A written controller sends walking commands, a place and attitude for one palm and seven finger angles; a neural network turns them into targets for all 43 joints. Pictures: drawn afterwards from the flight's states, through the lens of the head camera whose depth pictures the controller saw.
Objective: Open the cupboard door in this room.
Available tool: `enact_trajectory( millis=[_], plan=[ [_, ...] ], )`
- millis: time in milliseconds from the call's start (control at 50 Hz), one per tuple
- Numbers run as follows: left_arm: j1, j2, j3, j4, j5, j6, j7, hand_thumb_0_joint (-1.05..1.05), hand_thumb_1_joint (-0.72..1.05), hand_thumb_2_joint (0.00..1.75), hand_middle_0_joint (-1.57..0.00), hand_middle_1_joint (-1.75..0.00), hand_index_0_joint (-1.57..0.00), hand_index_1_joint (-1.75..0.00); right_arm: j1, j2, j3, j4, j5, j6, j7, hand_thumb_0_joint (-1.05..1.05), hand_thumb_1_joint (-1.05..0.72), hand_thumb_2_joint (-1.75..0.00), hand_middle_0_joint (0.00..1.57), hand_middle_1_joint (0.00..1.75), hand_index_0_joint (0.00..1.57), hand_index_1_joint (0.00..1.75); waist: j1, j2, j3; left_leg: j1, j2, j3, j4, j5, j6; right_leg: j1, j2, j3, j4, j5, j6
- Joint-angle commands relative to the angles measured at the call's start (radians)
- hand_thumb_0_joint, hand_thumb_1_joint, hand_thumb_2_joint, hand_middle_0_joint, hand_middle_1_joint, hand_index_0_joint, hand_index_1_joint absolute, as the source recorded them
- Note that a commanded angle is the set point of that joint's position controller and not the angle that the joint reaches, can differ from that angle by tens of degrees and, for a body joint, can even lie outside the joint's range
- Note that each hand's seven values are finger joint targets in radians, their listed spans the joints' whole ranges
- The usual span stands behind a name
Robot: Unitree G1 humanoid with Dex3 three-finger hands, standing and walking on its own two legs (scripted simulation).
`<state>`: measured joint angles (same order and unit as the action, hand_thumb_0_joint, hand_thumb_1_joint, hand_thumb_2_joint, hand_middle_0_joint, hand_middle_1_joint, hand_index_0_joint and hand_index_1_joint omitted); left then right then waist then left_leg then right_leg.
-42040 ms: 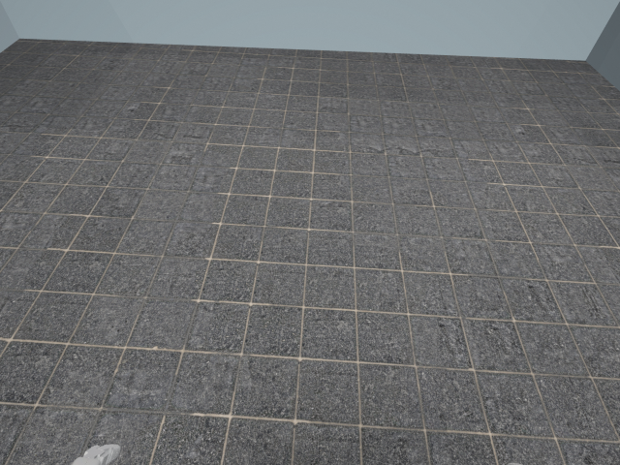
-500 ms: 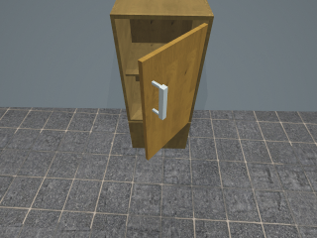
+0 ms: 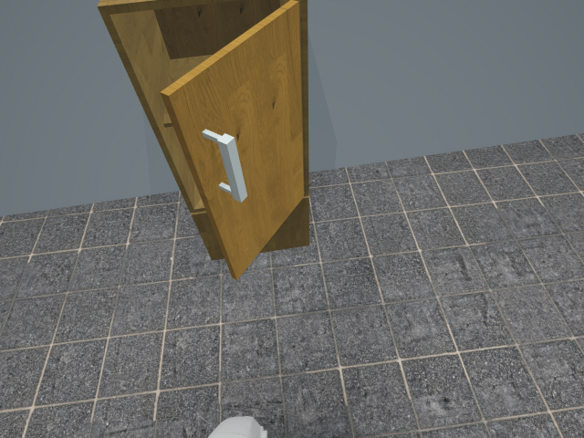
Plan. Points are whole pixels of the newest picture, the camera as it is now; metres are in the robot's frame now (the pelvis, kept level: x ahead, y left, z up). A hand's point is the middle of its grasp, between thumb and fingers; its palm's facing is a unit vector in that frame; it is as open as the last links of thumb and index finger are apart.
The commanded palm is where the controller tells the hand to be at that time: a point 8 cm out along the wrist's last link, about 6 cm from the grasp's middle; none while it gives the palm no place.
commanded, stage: walk to a spot facing it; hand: left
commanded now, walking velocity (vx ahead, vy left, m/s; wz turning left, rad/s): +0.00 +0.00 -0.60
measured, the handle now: (225, 166) +0.55 +0.18 +0.00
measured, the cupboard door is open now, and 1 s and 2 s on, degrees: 48 48 48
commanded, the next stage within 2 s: none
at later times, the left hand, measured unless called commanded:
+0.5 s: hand out of the picture +0.11 +0.24 -0.17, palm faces -0.19 -0.95 -0.24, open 7.4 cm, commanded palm none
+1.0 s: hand (241, 369) +0.24 +0.12 -0.17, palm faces -0.60 -0.77 -0.23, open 7.4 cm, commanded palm none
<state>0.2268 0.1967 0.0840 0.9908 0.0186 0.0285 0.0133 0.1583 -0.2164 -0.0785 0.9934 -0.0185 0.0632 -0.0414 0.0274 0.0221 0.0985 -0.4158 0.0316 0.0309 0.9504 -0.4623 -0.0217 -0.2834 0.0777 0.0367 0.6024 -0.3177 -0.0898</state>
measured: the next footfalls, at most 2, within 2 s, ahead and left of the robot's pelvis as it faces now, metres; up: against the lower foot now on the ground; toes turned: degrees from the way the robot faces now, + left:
left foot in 0.46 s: +0.10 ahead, +0.16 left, +0.00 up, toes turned -20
right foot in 0.78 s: +0.00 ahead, -0.12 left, +0.00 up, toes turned -32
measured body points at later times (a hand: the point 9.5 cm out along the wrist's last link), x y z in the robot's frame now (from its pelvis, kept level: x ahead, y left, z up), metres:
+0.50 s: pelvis +0.02 +0.04 +0.00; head +0.07 +0.05 +0.45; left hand +0.12 +0.29 -0.15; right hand +0.09 -0.24 -0.12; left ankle +0.06 +0.17 -0.73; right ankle -0.01 -0.07 -0.71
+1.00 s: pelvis +0.03 +0.02 -0.01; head +0.08 +0.01 +0.44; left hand +0.27 +0.16 -0.15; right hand -0.10 -0.22 -0.13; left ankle +0.12 +0.12 -0.73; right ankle -0.04 -0.10 -0.73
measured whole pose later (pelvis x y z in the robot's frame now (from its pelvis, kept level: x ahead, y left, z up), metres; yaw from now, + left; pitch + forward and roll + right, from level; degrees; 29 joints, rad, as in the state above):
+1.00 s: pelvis +0.03 +0.02 -0.01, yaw -38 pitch +1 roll -1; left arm 0.15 0.24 0.06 0.89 0.02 0.05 0.00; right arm 0.25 -0.25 -0.06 0.89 -0.01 0.02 -0.03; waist -0.03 -0.02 0.07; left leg -0.35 0.06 0.05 0.63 -0.41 -0.05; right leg -0.36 0.03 0.10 0.64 -0.32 0.01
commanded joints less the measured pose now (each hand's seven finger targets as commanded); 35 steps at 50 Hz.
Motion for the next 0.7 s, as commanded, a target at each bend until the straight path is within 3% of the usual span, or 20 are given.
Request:
enact_trajectory(
  millis=[0,40,120,240,300,340,360,380,400,420,440,460,500,520,540,580,620,660,680],
  plan=[
    [0.072,0.176,0.04,-0.057,-0.001,-0.019,0.019,0.0,0.9,0.9,-0.2,-0.3,-0.2,-0.3,-0.046,-0.071,-0.008,-0.107,0.003,-0.03,0.004,0.0,-0.9,-0.9,0.2,0.3,0.2,0.3,0.004,-0.09,-0.127,-0.163,0.015,-0.073,0.151,0.037,-0.025,0.228,-0.284,0.392,-0.231,0.529,-0.1],
    [0.096,0.176,0.043,-0.054,-0.001,-0.021,0.021,0.0,0.9,0.9,-0.2,-0.3,-0.2,-0.3,-0.062,-0.069,-0.009,-0.117,0.005,-0.027,0.003,0.0,-0.9,-0.9,0.2,0.3,0.2,0.3,0.014,-0.103,-0.145,-0.166,0.005,-0.072,0.124,0.055,-0.031,0.277,-0.258,0.384,-0.222,0.587,-0.064],
    [0.117,0.184,0.047,-0.068,0.001,-0.014,0.017,0.0,0.9,0.9,-0.2,-0.3,-0.2,-0.3,-0.098,-0.079,-0.008,-0.142,0.007,-0.023,-0.002,0.0,-0.9,-0.9,0.2,0.3,0.2,0.3,0.023,-0.147,-0.133,-0.17,-0.007,-0.08,0.09,0.065,-0.037,0.273,-0.234,0.409,-0.238,0.56,-0.053],
    [0.124,0.192,0.05,-0.094,0.012,-0.011,0.016,0.0,0.9,0.9,-0.2,-0.3,-0.2,-0.3,-0.145,-0.077,-0.006,-0.185,0.013,-0.034,-0.003,0.0,-0.9,-0.9,0.2,0.3,0.2,0.3,0.034,-0.142,-0.13,-0.123,-0.024,-0.097,-0.023,0.028,-0.034,0.229,-0.238,0.507,-0.231,0.525,-0.098],
    [0.102,0.213,0.054,-0.112,0.011,-0.008,0.012,0.0,0.9,0.9,-0.2,-0.3,-0.2,-0.3,-0.135,-0.07,-0.003,-0.195,0.019,-0.044,-0.001,0.0,-0.9,-0.9,0.2,0.3,0.2,0.3,0.029,-0.155,-0.147,-0.059,-0.046,-0.089,-0.127,0.027,-0.022,0.206,-0.219,0.516,-0.217,0.541,-0.104],
    [0.076,0.21,0.053,-0.119,0.013,-0.007,0.014,0.0,0.9,0.9,-0.2,-0.3,-0.2,-0.3,-0.099,-0.072,-0.003,-0.195,0.024,-0.052,-0.005,0.0,-0.9,-0.9,0.2,0.3,0.2,0.3,0.008,-0.157,-0.166,0.021,-0.049,-0.103,-0.254,0.045,-0.017,0.17,-0.208,0.533,-0.187,0.573,-0.088],
    [0.048,0.214,0.052,-0.129,0.008,-0.006,0.013,0.0,0.9,0.9,-0.2,-0.3,-0.2,-0.3,-0.048,-0.077,-0.003,-0.184,0.025,-0.055,-0.007,0.0,-0.9,-0.9,0.2,0.3,0.2,0.3,-0.018,-0.14,-0.179,0.103,-0.052,-0.101,-0.347,0.108,-0.013,0.13,-0.191,0.514,-0.17,0.548,-0.066],
    [0.016,0.205,0.05,-0.138,0.003,-0.005,0.012,0.0,0.9,0.9,-0.2,-0.3,-0.2,-0.3,0.012,-0.088,-0.005,-0.167,0.025,-0.062,-0.011,0.0,-0.9,-0.9,0.2,0.3,0.2,0.3,-0.051,-0.115,-0.191,0.255,-0.032,-0.104,-0.485,0.202,-0.01,0.024,-0.16,0.479,-0.136,0.458,-0.026],
    [0.016,0.165,0.041,-0.153,-0.006,-0.003,0.007,0.0,0.9,0.9,-0.2,-0.3,-0.2,-0.3,0.049,-0.143,-0.011,-0.159,0.016,-0.072,-0.017,0.0,-0.9,-0.9,0.2,0.3,0.2,0.3,-0.06,0.011,-0.193,0.42,0.102,-0.236,-0.611,0.189,0.036,-0.167,-0.058,0.386,-0.057,0.213,0.024],
    [0.038,0.119,0.029,-0.171,-0.012,-0.005,-0.01,0.0,0.9,0.9,-0.2,-0.3,-0.2,-0.3,0.061,-0.24,-0.028,-0.172,-0.002,-0.075,-0.018,0.0,-0.9,-0.9,0.2,0.3,0.2,0.3,-0.05,0.297,-0.171,0.467,0.372,-0.497,-0.699,0.242,0.144,-0.329,0.058,0.178,0.16,-0.237,0.086],
    [0.015,0.151,0.034,-0.195,0.0,-0.014,-0.018,0.0,0.9,0.9,-0.2,-0.3,-0.2,-0.3,0.059,-0.247,-0.024,-0.199,-0.004,-0.067,-0.022,0.0,-0.9,-0.9,0.2,0.3,0.2,0.3,-0.045,0.208,-0.125,0.338,0.474,-0.534,-0.69,0.294,0.228,-0.322,-0.008,0.071,0.346,-0.295,0.123],
    [0.007,0.15,0.038,-0.192,0.014,-0.013,-0.027,0.0,0.9,0.9,-0.2,-0.3,-0.2,-0.3,0.051,-0.233,-0.018,-0.206,-0.023,-0.069,-0.016,0.0,-0.9,-0.9,0.2,0.3,0.2,0.3,-0.043,0.099,-0.113,0.253,0.454,-0.51,-0.686,0.312,0.257,-0.319,-0.019,0.047,0.494,-0.274,0.129],
    [-0.005,0.14,0.043,-0.169,0.012,0.0,-0.037,0.0,0.9,0.9,-0.2,-0.3,-0.2,-0.3,0.021,-0.176,0.003,-0.2,-0.022,-0.07,-0.013,0.0,-0.9,-0.9,0.2,0.3,0.2,0.3,-0.013,0.196,-0.083,0.196,0.317,-0.286,-0.64,0.463,0.185,-0.309,-0.06,0.033,0.59,-0.17,0.14],
    [-0.007,0.126,0.038,-0.17,0.007,0.005,-0.043,0.0,0.9,0.9,-0.2,-0.3,-0.2,-0.3,0.009,-0.164,0.007,-0.201,-0.022,-0.071,-0.013,0.0,-0.9,-0.9,0.2,0.3,0.2,0.3,-0.006,0.187,-0.087,0.221,0.275,-0.19,-0.614,0.545,0.167,-0.311,-0.072,0.009,0.571,-0.142,0.144],
    [-0.008,0.116,0.032,-0.173,0.006,0.007,-0.048,0.0,0.9,0.9,-0.2,-0.3,-0.2,-0.3,0.017,-0.162,0.008,-0.201,-0.02,-0.072,-0.016,0.0,-0.9,-0.9,0.2,0.3,0.2,0.3,-0.007,0.204,-0.108,0.249,0.252,-0.131,-0.587,0.619,0.153,-0.3,-0.077,-0.024,0.532,-0.137,0.148],
    [-0.051,0.103,0.018,-0.185,0.002,0.007,-0.053,0.0,0.9,0.9,-0.2,-0.3,-0.2,-0.3,0.074,-0.174,0.001,-0.178,-0.022,-0.072,-0.013,0.0,-0.9,-0.9,0.2,0.3,0.2,0.3,-0.034,0.192,-0.141,0.294,0.246,-0.072,-0.546,0.713,0.143,-0.233,-0.086,-0.072,0.363,-0.142,0.144],
    [-0.072,0.098,0.011,-0.184,0.0,0.005,-0.057,0.0,0.9,0.9,-0.2,-0.3,-0.2,-0.3,0.111,-0.195,-0.006,-0.159,-0.019,-0.069,-0.007,0.0,-0.9,-0.9,0.2,0.3,0.2,0.3,-0.053,0.196,-0.146,0.282,0.256,-0.046,-0.53,0.702,0.138,-0.154,-0.071,-0.112,0.244,-0.12,0.132],
    [-0.073,0.105,0.01,-0.184,-0.001,0.002,-0.057,0.0,0.9,0.9,-0.2,-0.3,-0.2,-0.3,0.117,-0.21,-0.013,-0.153,-0.017,-0.063,-0.003,0.0,-0.9,-0.9,0.2,0.3,0.2,0.3,-0.051,0.214,-0.12,0.248,0.278,-0.037,-0.508,0.668,0.123,-0.086,-0.064,-0.13,0.146,-0.104,0.113],
    [-0.059,0.111,0.012,-0.177,-0.001,0.001,-0.057,0.0,0.9,0.9,-0.2,-0.3,-0.2,-0.3,0.117,-0.214,-0.014,-0.149,-0.016,-0.061,-0.001,0.0,-0.9,-0.9,0.2,0.3,0.2,0.3,-0.041,0.191,-0.118,0.226,0.266,-0.021,-0.477,0.645,0.105,-0.029,-0.055,-0.141,0.07,-0.049,0.105]
  ],
)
